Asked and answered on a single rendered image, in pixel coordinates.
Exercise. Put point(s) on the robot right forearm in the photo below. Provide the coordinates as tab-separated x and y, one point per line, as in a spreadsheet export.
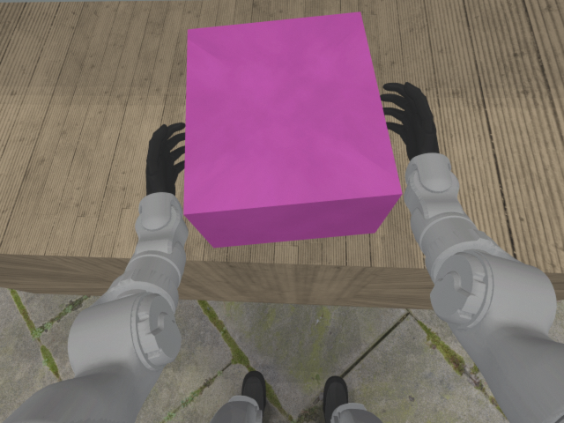
438	222

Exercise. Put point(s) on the right robot hand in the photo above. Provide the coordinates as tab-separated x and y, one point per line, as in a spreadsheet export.
418	130

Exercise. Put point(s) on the robot left upper arm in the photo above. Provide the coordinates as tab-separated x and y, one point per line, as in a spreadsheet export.
118	350

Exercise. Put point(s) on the robot right upper arm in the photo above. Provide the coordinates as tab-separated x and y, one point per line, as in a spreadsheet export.
501	311

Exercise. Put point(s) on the robot left forearm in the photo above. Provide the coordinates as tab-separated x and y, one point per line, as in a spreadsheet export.
157	264

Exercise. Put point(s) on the pedestal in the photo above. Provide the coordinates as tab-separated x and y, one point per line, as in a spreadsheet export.
83	86

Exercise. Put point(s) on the robot right shin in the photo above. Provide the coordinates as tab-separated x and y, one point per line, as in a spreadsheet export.
347	406

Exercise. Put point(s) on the robot right foot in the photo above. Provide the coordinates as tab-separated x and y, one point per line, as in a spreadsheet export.
335	394

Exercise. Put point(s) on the left robot hand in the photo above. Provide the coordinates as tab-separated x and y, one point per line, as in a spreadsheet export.
161	173

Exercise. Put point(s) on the carton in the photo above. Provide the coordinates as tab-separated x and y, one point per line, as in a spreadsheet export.
285	135

